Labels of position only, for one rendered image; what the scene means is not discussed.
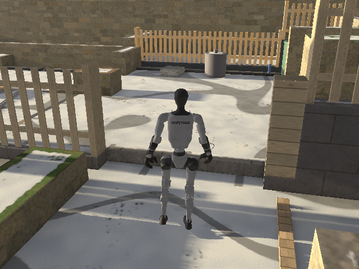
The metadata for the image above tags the right robot upper arm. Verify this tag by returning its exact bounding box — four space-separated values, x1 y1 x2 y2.
192 113 207 144

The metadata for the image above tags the right robot thigh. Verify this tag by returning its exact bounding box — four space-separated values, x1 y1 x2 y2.
185 156 199 196

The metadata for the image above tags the robot right hand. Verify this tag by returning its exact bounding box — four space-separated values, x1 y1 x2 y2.
200 153 213 164

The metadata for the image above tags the left robot thigh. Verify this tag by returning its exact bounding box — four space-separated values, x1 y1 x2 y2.
160 155 172 189

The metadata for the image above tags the robot left hand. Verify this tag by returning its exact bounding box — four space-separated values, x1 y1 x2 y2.
144 156 157 169

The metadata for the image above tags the right robot forearm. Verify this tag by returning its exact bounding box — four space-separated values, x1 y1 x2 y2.
202 136 211 156

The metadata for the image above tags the robot thigh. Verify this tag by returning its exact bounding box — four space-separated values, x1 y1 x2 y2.
160 155 172 189
185 156 199 196

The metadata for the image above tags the left robot forearm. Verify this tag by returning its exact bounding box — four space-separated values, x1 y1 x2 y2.
146 136 158 158

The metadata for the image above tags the left robot upper arm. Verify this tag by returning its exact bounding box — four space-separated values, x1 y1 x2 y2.
153 113 169 144

